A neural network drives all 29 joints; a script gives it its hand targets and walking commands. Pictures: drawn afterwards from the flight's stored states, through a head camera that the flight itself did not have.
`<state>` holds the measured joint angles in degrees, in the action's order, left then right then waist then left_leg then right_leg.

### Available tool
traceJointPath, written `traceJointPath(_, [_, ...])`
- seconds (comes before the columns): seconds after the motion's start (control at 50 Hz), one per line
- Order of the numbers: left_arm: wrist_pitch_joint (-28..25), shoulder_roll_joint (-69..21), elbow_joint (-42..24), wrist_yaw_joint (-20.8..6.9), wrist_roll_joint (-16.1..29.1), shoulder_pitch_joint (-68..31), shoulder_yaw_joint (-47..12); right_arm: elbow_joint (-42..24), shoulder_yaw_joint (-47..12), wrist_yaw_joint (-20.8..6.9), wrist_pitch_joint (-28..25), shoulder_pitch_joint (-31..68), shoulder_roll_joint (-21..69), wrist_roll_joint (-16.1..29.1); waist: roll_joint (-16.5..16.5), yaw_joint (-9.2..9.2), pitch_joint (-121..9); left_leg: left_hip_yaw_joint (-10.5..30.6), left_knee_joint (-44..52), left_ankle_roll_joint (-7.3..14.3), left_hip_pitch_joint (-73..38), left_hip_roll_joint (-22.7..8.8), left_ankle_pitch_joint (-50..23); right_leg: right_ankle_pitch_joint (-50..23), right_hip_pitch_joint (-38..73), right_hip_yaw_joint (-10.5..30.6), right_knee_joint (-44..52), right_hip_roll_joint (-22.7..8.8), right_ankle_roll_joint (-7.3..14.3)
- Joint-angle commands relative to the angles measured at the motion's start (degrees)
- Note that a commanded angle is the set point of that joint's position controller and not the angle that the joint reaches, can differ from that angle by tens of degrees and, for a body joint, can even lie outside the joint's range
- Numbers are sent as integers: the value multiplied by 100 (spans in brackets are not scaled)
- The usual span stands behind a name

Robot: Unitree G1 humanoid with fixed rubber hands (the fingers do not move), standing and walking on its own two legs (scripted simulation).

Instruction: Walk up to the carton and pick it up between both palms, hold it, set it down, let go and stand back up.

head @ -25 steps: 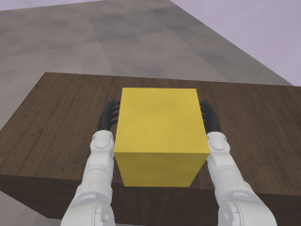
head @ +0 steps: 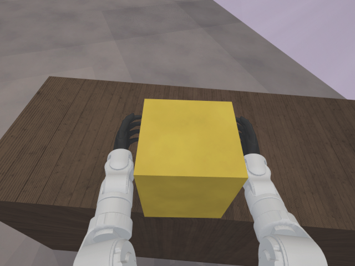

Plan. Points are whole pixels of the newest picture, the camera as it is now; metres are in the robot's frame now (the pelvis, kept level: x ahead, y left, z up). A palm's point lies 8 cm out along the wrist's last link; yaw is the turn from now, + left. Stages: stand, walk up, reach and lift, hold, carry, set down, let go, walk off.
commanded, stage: reach and lift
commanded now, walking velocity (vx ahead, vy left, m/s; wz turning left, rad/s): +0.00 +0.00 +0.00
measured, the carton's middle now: (185, 162) +0.36 +0.01 +0.00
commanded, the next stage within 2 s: none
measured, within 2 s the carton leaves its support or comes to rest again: leaves its support in 0.42 s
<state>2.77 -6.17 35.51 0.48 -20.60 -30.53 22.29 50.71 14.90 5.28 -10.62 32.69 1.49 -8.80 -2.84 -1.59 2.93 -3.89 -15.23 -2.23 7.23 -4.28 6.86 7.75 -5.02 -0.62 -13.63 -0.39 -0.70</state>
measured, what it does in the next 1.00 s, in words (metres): stands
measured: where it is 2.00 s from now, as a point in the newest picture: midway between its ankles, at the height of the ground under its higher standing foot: outside the picture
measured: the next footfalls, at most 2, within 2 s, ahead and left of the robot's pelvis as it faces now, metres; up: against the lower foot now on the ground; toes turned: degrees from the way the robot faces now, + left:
none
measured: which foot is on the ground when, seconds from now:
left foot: down 0.00-1.00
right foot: down 0.00-1.00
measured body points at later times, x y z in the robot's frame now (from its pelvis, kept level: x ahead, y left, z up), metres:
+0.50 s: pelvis -0.01 +0.00 +0.00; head +0.01 +0.02 +0.45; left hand +0.37 +0.18 +0.08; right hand +0.38 -0.12 +0.07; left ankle +0.01 +0.14 -0.75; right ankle +0.00 -0.13 -0.75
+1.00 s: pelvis -0.02 +0.01 +0.00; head -0.04 +0.04 +0.45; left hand +0.37 +0.17 +0.14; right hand +0.37 -0.13 +0.12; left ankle +0.01 +0.14 -0.75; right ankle +0.00 -0.13 -0.75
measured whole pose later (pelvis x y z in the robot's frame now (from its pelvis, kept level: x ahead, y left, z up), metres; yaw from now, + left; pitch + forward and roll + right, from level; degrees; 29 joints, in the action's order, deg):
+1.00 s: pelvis -0.02 +0.01 +0.00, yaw +1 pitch -6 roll +0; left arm 25.3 -4.1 20.4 0.3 -18.7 -34.7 17.4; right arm 40.8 5.7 8.3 4.7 35.6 -1.8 4.2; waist -2.8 2.1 3.4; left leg -3.0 -17.0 -0.8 3.8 -2.6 6.8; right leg 7.7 -0.8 -1.5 -14.8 -2.1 -1.9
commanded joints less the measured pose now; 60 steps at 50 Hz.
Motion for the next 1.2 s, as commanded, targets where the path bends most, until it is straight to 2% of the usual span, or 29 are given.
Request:
traceJointPath(0.0, [-141, -2741, -169, -640, 91, -2185, -1952, -392, -1825, -593, -386, 2326, 3005, -182, 323, -181, -2050, -385, -210, 84, -922, 523, -1676, -1390, 320, -387, 36, 290, -116])
traceJointPath(0.18, [-75, -2860, -427, -567, 326, -2415, -2344, -691, -2146, -539, -332, 2521, 3051, 29, 317, -163, -2363, -326, -240, 65, -1068, 528, -1714, -1441, 276, -352, 60, 309, -95])
traceJointPath(0.28, [99, -2913, -701, -552, 481, -2587, -2636, -968, -2444, -457, -177, 2647, 3087, 251, 318, -67, -2450, -263, -274, 43, -1163, 535, -1768, -1600, 353, -321, 63, 306, -81])
traceJointPath(0.4, [291, -3149, -1504, -494, 791, -2817, -3233, -1744, -2964, -365, -57, 2946, 3140, 670, 409, 78, -3116, -112, -477, -57, -1469, 529, -2224, -1973, 436, -335, -8, 337, -70])
traceJointPath(0.46, [545, -3158, -1697, -510, 840, -2735, -3362, -2076, -3155, -299, 128, 3018, 3132, 865, 254, 148, -3003, -36, -491, -30, -1489, 538, -2126, -1862, 482, -337, 10, 360, -87])
traceJointPath(0.6, [1221, -2972, -1699, -730, 729, -2721, -3132, -2221, -3056, -262, 617, 3086, 2960, 1013, 16, 345, -2316, -28, -244, 130, -1346, 581, -1298, -1128, 470, -389, 83, 302, -180])
traceJointPath(0.64, [1376, -2923, -1603, -792, 650, -2727, -2978, -2203, -2962, -260, 736, 3158, 2932, 1031, 46, 358, -2150, -53, -196, 145, -1321, 611, -1152, -986, 491, -395, 90, 288, -193])
traceJointPath(0.7, [1550, -2951, -1629, -832, 606, -2758, -2905, -2243, -2835, -280, 810, 3354, 2906, 1089, 271, 374, -2142, -72, -193, 122, -1372, 631, -1135, -846, 433, -428, 87, 287, -161])
traceJointPath(0.8, [1757, -2980, -1782, -795, 609, -2966, -2911, -2318, -2807, -323, 901, 3681, 2853, 1238, 472, 357, -2132, -76, -242, 70, -1557, 617, -1221, -605, 247, -489, 102, 333, -104])
traceJointPath(0.9, [1979, -2963, -1818, -737, 698, -3256, -2904, -2491, -2826, -343, 1045, 4094, 2844, 1370, 344, 343, -2152, -75, -234, 134, -1582, 634, -889, -249, 110, -516, 149, 351, -116])
traceJointPath(1.02, [2267, -2904, -1788, -776, 741, -3344, -2724, -2568, -2828, -305, 1290, 4300, 2804, 1462, 99, 416, -2169, -79, -208, 227, -1582, 657, -697, -268, 222, -514, 149, 358, -168])
traceJointPath(1.1, [2442, -2849, -1933, -840, 735, -3350, -2677, -2600, -2848, -247, 1429, 4315, 2751, 1549, 116, 517, -2222, -44, -273, 218, -1643, 667, -854, -486, 370, -512, 120, 362, -182])
traceJointPath(1.18, [2603, -2799, -2057, -901, 720, -3448, -2714, -2530, -2813, -209, 1555, 4338, 2677, 1673, 277, 637, -2110, -21, -293, 177, -1658, 666, -934, -534, 415, -513, 98, 352, -173])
